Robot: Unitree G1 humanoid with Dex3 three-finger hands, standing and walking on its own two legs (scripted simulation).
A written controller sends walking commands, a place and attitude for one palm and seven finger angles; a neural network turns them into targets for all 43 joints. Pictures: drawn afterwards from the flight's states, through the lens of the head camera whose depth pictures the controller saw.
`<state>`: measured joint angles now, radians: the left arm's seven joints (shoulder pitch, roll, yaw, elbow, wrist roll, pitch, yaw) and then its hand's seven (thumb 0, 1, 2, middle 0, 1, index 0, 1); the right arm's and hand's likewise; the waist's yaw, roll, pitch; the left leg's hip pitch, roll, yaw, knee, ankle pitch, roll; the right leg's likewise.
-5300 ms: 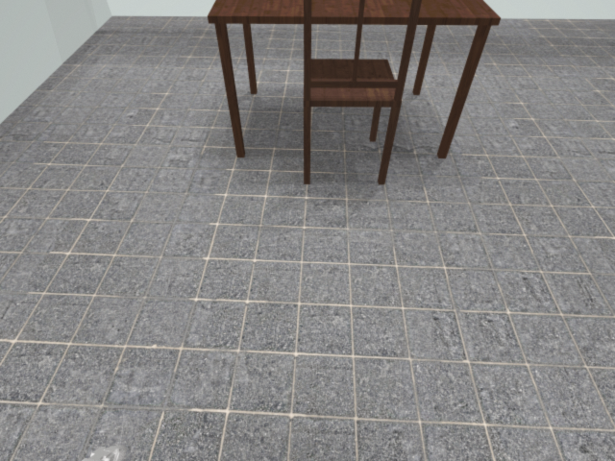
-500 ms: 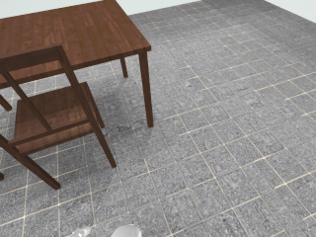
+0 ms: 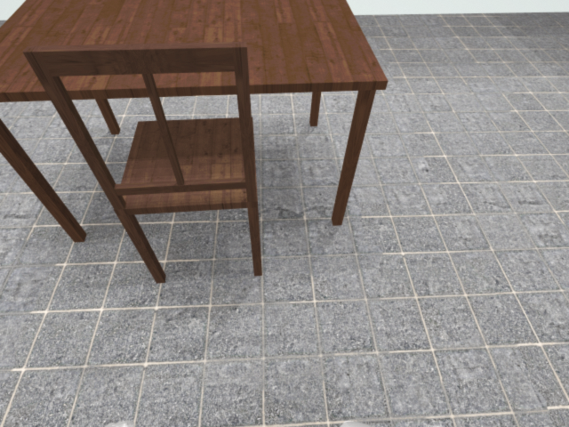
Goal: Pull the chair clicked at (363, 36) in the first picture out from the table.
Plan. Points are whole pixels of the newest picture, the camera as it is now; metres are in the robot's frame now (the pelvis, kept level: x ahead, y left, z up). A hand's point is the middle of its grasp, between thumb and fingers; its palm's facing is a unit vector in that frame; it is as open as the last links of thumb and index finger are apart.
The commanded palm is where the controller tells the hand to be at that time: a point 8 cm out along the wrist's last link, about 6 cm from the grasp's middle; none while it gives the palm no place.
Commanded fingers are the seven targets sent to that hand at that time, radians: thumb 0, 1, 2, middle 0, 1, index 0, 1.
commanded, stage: turn to face it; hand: left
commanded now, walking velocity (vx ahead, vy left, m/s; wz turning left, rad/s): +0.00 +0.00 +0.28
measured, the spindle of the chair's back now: (166, 135) +0.72 +0.32 -0.06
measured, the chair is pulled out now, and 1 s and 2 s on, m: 0.00 0.00 0.00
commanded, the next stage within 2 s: take the last steps up to it in 0.14 s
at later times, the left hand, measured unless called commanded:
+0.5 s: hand out of the picture -0.05 +0.21 -0.18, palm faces +0.24 -0.95 -0.20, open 7.4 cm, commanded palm none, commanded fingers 0.00 0.90 0.90 -0.20 -0.30 -0.20 -0.30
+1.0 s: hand (159, 388) +0.20 +0.22 -0.17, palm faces +0.13 -0.98 -0.17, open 7.4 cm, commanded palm none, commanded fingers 0.00 0.90 0.90 -0.20 -0.30 -0.20 -0.30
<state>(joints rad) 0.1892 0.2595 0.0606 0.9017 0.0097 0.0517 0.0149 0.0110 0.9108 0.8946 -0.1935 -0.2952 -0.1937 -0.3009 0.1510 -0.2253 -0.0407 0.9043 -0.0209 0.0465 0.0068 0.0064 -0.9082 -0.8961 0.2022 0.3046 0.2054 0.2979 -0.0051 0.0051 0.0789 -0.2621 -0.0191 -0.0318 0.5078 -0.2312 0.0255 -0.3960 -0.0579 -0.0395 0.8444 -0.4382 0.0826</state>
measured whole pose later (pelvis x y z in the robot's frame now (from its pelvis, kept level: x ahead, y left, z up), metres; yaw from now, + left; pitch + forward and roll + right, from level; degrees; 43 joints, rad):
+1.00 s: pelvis +0.12 +0.04 -0.02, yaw +10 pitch -1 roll +0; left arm 0.12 0.16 0.04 1.00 0.02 -0.03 -0.02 0.01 0.91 0.89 -0.19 -0.30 -0.19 -0.30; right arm 0.50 -0.11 -0.02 1.18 -0.02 -0.05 -0.03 0.01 -0.91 -0.90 0.20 0.30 0.20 0.30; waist -0.06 0.01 0.07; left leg 0.08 0.01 0.08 0.43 -0.48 0.01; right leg -0.41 -0.05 -0.13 0.60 -0.21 -0.04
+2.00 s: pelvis +0.29 +0.04 +0.00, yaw +9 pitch -1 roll +2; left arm 0.19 0.16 0.03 1.02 0.02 0.01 0.03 0.01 0.91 0.89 -0.20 -0.30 -0.20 -0.30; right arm 0.17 -0.21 -0.06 1.06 -0.01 0.07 -0.02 0.01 -0.92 -0.90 0.20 0.30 0.20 0.30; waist 0.00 0.05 0.08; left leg -0.35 0.00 0.02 0.92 -0.47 -0.03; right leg -0.26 -0.02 -0.08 0.52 -0.25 -0.05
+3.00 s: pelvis +0.23 +0.07 -0.01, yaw +9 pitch -2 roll +0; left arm 0.25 0.20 0.01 0.96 0.02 0.00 0.04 0.01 0.91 0.89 -0.20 -0.30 -0.20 -0.30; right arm 0.26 -0.20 -0.03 0.99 -0.02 0.01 -0.02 0.01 -0.92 -0.90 0.20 0.30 0.20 0.30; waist -0.02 0.00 0.00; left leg -0.22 0.01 0.02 0.59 -0.34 0.01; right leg -0.29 -0.02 -0.07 0.56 -0.24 -0.01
